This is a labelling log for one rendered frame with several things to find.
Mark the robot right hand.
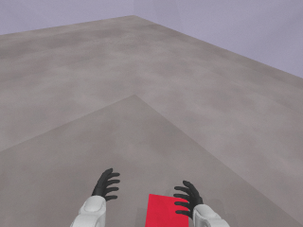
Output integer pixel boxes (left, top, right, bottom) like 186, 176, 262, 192
173, 180, 204, 220

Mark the robot left hand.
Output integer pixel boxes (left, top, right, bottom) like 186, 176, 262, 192
91, 168, 120, 201

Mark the left robot forearm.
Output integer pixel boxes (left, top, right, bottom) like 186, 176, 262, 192
70, 195, 106, 227

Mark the carton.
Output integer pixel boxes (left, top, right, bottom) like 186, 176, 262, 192
145, 194, 189, 227

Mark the right robot forearm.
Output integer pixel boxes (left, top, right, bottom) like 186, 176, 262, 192
192, 204, 230, 227

